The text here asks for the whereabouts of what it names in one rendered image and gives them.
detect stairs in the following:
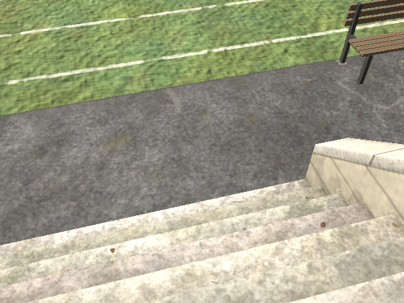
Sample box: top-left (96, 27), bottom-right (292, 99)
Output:
top-left (0, 179), bottom-right (404, 303)

